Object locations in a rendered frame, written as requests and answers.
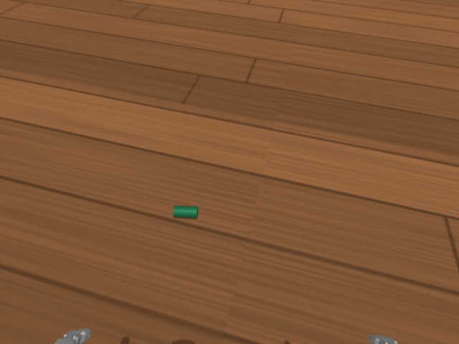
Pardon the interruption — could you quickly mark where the left robot hand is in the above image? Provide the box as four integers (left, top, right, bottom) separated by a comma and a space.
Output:
55, 328, 91, 344

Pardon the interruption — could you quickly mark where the can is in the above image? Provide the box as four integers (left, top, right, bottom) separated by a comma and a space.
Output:
173, 206, 198, 218

